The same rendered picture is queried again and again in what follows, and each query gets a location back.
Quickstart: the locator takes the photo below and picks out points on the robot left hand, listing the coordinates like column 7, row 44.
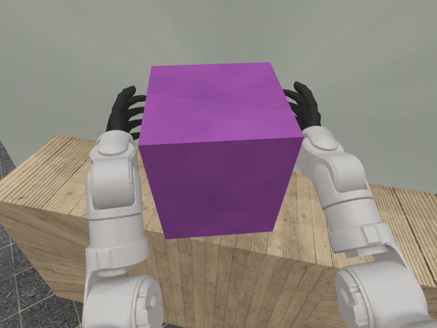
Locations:
column 120, row 115

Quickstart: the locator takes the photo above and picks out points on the robot left forearm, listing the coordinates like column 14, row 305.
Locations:
column 114, row 208

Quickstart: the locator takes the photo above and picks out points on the robot right hand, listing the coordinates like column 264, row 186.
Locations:
column 307, row 108

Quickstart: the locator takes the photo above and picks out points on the pedestal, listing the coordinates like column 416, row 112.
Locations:
column 279, row 279

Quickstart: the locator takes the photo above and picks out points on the right robot upper arm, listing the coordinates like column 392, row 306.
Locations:
column 381, row 294

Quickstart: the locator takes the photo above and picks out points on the left robot upper arm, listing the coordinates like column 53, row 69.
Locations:
column 124, row 302

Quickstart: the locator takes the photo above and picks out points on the robot right forearm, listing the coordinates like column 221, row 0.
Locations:
column 355, row 224

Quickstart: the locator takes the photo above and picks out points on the carton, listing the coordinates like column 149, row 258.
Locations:
column 219, row 143

